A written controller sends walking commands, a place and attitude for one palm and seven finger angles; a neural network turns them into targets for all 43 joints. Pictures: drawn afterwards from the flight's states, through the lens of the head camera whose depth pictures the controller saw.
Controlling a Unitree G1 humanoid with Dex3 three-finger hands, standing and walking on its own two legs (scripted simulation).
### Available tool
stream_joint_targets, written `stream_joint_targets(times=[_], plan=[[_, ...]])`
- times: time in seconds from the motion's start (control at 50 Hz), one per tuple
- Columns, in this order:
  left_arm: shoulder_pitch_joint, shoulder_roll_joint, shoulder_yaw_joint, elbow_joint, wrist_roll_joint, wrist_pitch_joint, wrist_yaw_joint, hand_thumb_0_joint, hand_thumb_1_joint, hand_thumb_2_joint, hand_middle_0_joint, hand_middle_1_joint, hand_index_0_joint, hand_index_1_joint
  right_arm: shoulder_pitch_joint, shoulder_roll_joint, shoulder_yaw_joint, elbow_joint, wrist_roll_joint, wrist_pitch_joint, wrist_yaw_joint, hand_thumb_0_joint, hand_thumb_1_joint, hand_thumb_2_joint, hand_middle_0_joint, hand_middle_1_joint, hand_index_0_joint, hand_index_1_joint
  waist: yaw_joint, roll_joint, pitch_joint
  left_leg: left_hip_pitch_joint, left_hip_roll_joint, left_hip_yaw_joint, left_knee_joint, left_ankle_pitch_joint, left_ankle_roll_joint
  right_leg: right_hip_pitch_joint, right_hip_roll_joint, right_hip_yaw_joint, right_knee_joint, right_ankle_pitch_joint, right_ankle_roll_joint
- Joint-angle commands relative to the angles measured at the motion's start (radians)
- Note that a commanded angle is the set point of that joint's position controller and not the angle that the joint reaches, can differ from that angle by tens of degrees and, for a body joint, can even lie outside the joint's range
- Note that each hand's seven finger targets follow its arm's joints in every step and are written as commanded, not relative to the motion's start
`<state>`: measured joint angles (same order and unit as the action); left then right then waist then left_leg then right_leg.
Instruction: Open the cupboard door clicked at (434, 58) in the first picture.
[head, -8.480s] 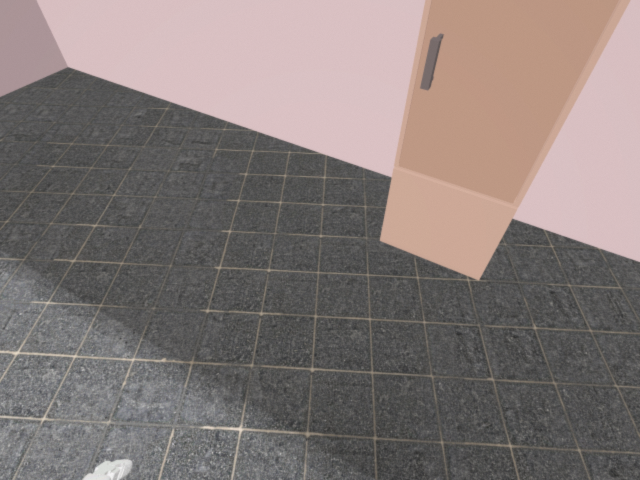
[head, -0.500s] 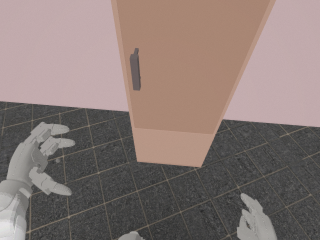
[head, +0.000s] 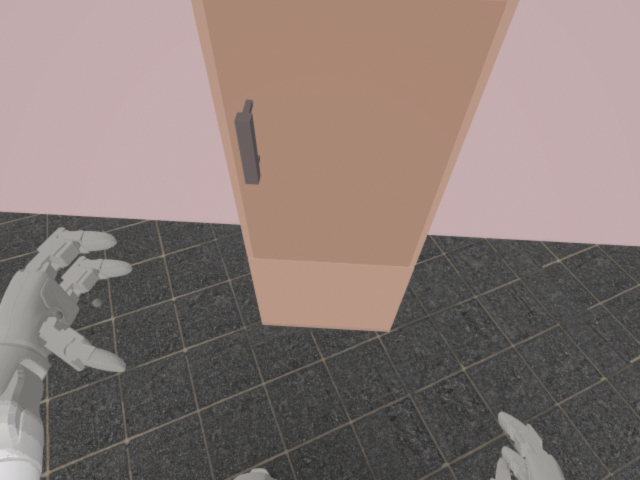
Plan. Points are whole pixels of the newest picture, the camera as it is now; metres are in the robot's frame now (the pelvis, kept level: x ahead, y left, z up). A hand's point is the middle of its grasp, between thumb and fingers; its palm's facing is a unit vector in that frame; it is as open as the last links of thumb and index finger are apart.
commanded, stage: raise the hand with hooked fingers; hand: left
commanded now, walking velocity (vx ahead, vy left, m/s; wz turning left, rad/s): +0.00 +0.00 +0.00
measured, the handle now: (250, 142) +0.60 +0.15 +0.06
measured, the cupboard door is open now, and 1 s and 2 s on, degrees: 0 0 0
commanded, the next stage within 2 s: move the hooked fingers beside the handle in 0.16 s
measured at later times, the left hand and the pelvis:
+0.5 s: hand (119, 281) +0.32 +0.26 +0.08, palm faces -0.01 -1.00 -0.02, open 14.0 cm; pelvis -0.01 +0.00 +0.00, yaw +1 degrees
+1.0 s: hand (158, 228) +0.41 +0.24 +0.07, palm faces -0.02 -1.00 -0.01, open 14.0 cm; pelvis +0.00 +0.01 -0.01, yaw +0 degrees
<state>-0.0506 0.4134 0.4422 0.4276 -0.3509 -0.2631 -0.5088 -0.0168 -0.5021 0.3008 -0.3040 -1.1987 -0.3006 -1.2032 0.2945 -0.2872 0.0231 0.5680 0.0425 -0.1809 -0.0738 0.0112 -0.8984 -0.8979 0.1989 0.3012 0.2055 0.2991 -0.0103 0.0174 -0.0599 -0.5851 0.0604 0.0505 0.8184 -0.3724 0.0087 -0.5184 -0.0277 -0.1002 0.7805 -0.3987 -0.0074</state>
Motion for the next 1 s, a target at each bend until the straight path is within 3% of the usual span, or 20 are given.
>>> stream_joint_targets(times=[0.0, 0.24, 0.32, 0.42, 0.44, 0.48, 0.5, 0.6, 0.62, 0.66, 0.7, 0.72, 0.76, 0.8, 0.84, 0.86, 0.9, 0.92, 0.94, 0.98], plan=[[-0.197, 0.278, 0.087, -0.203, -0.029, -0.063, -0.012, 0.0, -0.5, 0.3, -0.3, -1.2, -0.3, -1.2, -0.036, -0.139, -0.048, -0.144, 0.004, -0.048, -0.015, 0.0, -0.9, -0.9, 0.2, 0.3, 0.2, 0.3, 0.004, 0.059, -0.236, 0.184, -0.054, -0.049, -0.11, 0.219, 0.019, 0.064, 0.057, 0.054, -0.108, 0.232, -0.013], [-0.22, 0.271, 0.085, -0.14, -0.038, -0.059, -0.028, 0.0, -0.5, 0.3, -0.3, -1.2, -0.3, -1.2, -0.048, -0.135, -0.044, -0.138, 0.009, -0.05, -0.022, 0.0, -0.9, -0.9, 0.2, 0.3, 0.2, 0.3, 0.001, 0.017, -0.215, 0.15, -0.058, -0.044, -0.103, 0.184, 0.02, 0.061, 0.045, 0.079, -0.124, 0.207, -0.002], [-0.433, 0.285, 0.056, -0.117, -0.02, -0.075, -0.022, 0.0, -0.5, 0.3, -0.3, -1.2, -0.3, -1.2, -0.038, -0.139, -0.04, -0.111, 0.009, -0.047, -0.033, 0.0, -0.9, -0.9, 0.2, 0.3, 0.2, 0.3, -0.034, 0.051, -0.204, 0.15, -0.056, -0.049, -0.091, 0.147, 0.019, 0.014, 0.047, 0.086, -0.12, 0.161, -0.003], [-0.524, 0.271, 0.013, -0.063, 0.009, -0.082, -0.013, 0.0, -0.5, 0.3, -0.3, -1.2, -0.3, -1.2, -0.022, -0.138, -0.039, -0.091, 0.007, -0.047, -0.038, 0.0, -0.9, -0.9, 0.2, 0.3, 0.2, 0.3, -0.038, 0.084, -0.261, 0.178, -0.055, -0.059, -0.09, 0.153, 0.02, 0.006, 0.045, 0.076, -0.106, 0.166, -0.009], [-0.532, 0.276, 0.011, -0.033, 0.016, -0.076, -0.008, 0.0, -0.5, 0.3, -0.3, -1.2, -0.3, -1.2, -0.016, -0.14, -0.04, -0.087, 0.008, -0.043, -0.039, 0.0, -0.9, -0.9, 0.2, 0.3, 0.2, 0.3, -0.042, 0.052, -0.264, 0.171, -0.053, -0.06, -0.091, 0.144, 0.021, 0.002, 0.045, 0.075, -0.107, 0.158, -0.005], [-0.568, 0.278, 0.005, 0.022, 0.028, -0.066, 0.001, 0.0, -0.5, 0.3, -0.3, -1.2, -0.3, -1.2, -0.012, -0.143, -0.04, -0.08, 0.008, -0.035, -0.038, 0.0, -0.9, -0.9, 0.2, 0.3, 0.2, 0.3, -0.044, 0.055, -0.24, 0.15, -0.053, -0.062, -0.094, 0.123, 0.019, -0.02, 0.042, 0.072, -0.107, 0.136, -0.005], [-0.586, 0.307, 0.029, 0.06, 0.026, -0.061, 0.004, 0.0, -0.5, 0.3, -0.3, -1.2, -0.3, -1.2, -0.005, -0.149, -0.038, -0.076, 0.005, -0.029, -0.038, 0.0, -0.9, -0.9, 0.2, 0.3, 0.2, 0.3, -0.036, 0.024, -0.242, 0.134, -0.053, -0.065, -0.088, 0.136, 0.02, 0.002, 0.045, 0.075, -0.1, 0.147, -0.009], [-0.529, 0.337, 0.072, 0.064, 0.042, -0.068, 0.032, 0.0, -0.5, 0.3, -0.3, -1.2, -0.3, -1.2, 0.019, -0.146, -0.047, -0.099, 0.0, -0.004, -0.017, 0.0, -0.9, -0.9, 0.2, 0.3, 0.2, 0.3, 0.002, 0.059, -0.345, 0.164, -0.053, -0.055, -0.081, 0.265, 0.016, 0.066, 0.048, 0.064, -0.063, 0.293, -0.013], [-0.535, 0.327, 0.066, 0.038, 0.046, -0.075, 0.038, 0.0, -0.5, 0.3, -0.3, -1.2, -0.3, -1.2, 0.021, -0.141, -0.047, -0.105, -0.001, 0.0, -0.012, 0.0, -0.9, -0.9, 0.2, 0.3, 0.2, 0.3, 0.004, 0.093, -0.368, 0.181, -0.052, -0.053, -0.081, 0.295, 0.015, 0.065, 0.049, 0.062, -0.056, 0.32, -0.013], [-0.513, 0.316, 0.069, 0.055, 0.046, -0.077, 0.051, 0.0, -0.5, 0.3, -0.3, -1.2, -0.3, -1.2, 0.029, -0.141, -0.052, -0.105, 0.0, 0.011, -0.004, 0.0, -0.9, -0.9, 0.2, 0.3, 0.2, 0.3, -0.004, 0.065, -0.347, 0.171, -0.049, -0.045, -0.079, 0.296, 0.015, 0.056, 0.052, 0.059, -0.06, 0.33, -0.008], [-0.56, 0.311, 0.06, 0.105, 0.042, -0.077, 0.051, 0.0, -0.5, 0.3, -0.3, -1.2, -0.3, -1.2, 0.044, -0.148, -0.052, -0.097, 0.0, 0.026, -0.005, 0.0, -0.9, -0.9, 0.2, 0.3, 0.2, 0.3, -0.023, -0.004, -0.296, 0.128, -0.048, -0.047, -0.076, 0.269, 0.019, 0.046, 0.057, 0.061, -0.064, 0.318, -0.006], [-0.6, 0.308, 0.05, 0.109, 0.047, -0.08, 0.05, 0.0, -0.5, 0.3, -0.3, -1.2, -0.3, -1.2, 0.042, -0.149, -0.053, -0.095, 0.004, 0.031, -0.004, 0.0, -0.9, -0.9, 0.2, 0.3, 0.2, 0.3, -0.037, -0.004, -0.276, 0.118, -0.047, -0.045, -0.081, 0.244, 0.019, 0.028, 0.057, 0.062, -0.07, 0.3, -0.002], [-0.626, 0.301, 0.041, 0.14, 0.054, -0.082, 0.048, 0.0, -0.5, 0.3, -0.3, -1.2, -0.3, -1.2, 0.052, -0.151, -0.055, -0.088, 0.004, 0.04, -0.006, 0.0, -0.9, -0.9, 0.2, 0.3, 0.2, 0.3, -0.041, 0.035, -0.273, 0.123, -0.049, -0.042, -0.081, 0.231, 0.018, 0.008, 0.053, 0.061, -0.071, 0.283, -0.005], [-0.715, 0.286, 0.007, 0.141, 0.066, -0.091, 0.05, 0.0, -0.5, 0.3, -0.3, -1.2, -0.3, -1.2, 0.065, -0.151, -0.056, -0.078, 0.001, 0.049, -0.009, 0.0, -0.9, -0.9, 0.2, 0.3, 0.2, 0.3, -0.059, 0.047, -0.287, 0.14, -0.048, -0.046, -0.068, 0.242, 0.022, -0.012, 0.056, 0.064, -0.063, 0.283, -0.008], [-0.782, 0.318, 0.016, 0.174, 0.084, -0.105, 0.056, 0.0, -0.5, 0.3, -0.3, -1.2, -0.3, -1.2, 0.082, -0.155, -0.059, -0.057, -0.001, 0.056, -0.011, 0.0, -0.9, -0.9, 0.2, 0.3, 0.2, 0.3, -0.07, 0.055, -0.302, 0.151, -0.044, -0.057, -0.066, 0.23, 0.02, -0.041, 0.057, 0.059, -0.061, 0.256, -0.008], [-0.823, 0.309, -0.003, 0.164, 0.092, -0.117, 0.059, 0.0, -0.5, 0.3, -0.3, -1.2, -0.3, -1.2, 0.085, -0.153, -0.058, -0.053, -0.003, 0.059, -0.011, 0.0, -0.9, -0.9, 0.2, 0.3, 0.2, 0.3, -0.073, 0.089, -0.32, 0.17, -0.043, -0.061, -0.062, 0.235, 0.019, -0.056, 0.057, 0.059, -0.055, 0.249, -0.01], [-0.882, 0.295, -0.021, 0.181, 0.095, -0.13, 0.065, 0.0, -0.5, 0.3, -0.3, -1.2, -0.3, -1.2, 0.097, -0.155, -0.057, -0.041, -0.007, 0.063, -0.011, 0.0, -0.9, -0.9, 0.2, 0.3, 0.2, 0.3, -0.083, 0.093, -0.346, 0.194, -0.041, -0.069, -0.05, 0.25, 0.019, -0.077, 0.06, 0.057, -0.047, 0.249, -0.013], [-0.898, 0.334, 0.011, 0.203, 0.101, -0.137, 0.072, 0.0, -0.5, 0.3, -0.3, -1.2, -0.3, -1.2, 0.107, -0.159, -0.06, -0.03, -0.008, 0.067, -0.011, 0.0, -0.9, -0.9, 0.2, 0.3, 0.2, 0.3, -0.08, 0.087, -0.368, 0.201, -0.037, -0.077, -0.049, 0.252, 0.016, -0.08, 0.06, 0.055, -0.045, 0.243, -0.012], [-0.918, 0.307, -0.016, 0.221, 0.105, -0.14, 0.073, 0.0, -0.5, 0.3, -0.3, -1.2, -0.3, -1.2, 0.106, -0.156, -0.058, -0.027, -0.007, 0.071, -0.01, 0.0, -0.9, -0.9, 0.2, 0.3, 0.2, 0.3, -0.087, 0.101, -0.373, 0.205, -0.039, -0.075, -0.048, 0.25, 0.015, -0.086, 0.059, 0.055, -0.044, 0.24, -0.011], [-0.943, 0.329, 0.001, 0.281, 0.113, -0.139, 0.086, 0.0, -0.5, 0.3, -0.3, -1.2, -0.3, -1.2, 0.116, -0.159, -0.058, -0.016, -0.01, 0.078, -0.009, 0.0, -0.9, -0.9, 0.2, 0.3, 0.2, 0.3, -0.087, 0.075, -0.368, 0.185, -0.036, -0.081, -0.045, 0.244, 0.015, -0.095, 0.058, 0.051, -0.039, 0.232, -0.01]])
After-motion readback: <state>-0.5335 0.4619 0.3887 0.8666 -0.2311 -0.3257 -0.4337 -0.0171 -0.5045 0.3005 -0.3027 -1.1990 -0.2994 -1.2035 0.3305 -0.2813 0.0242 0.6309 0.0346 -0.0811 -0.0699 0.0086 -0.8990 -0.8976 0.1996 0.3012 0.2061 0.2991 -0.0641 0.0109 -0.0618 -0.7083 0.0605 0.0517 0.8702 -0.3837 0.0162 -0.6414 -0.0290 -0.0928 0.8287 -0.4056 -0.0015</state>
